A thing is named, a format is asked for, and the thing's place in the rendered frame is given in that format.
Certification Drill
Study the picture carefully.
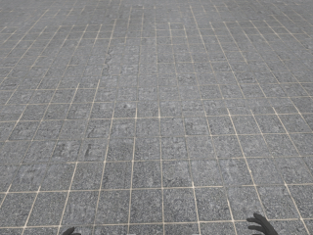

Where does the right robot hand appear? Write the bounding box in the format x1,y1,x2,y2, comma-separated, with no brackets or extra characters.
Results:
246,213,279,235

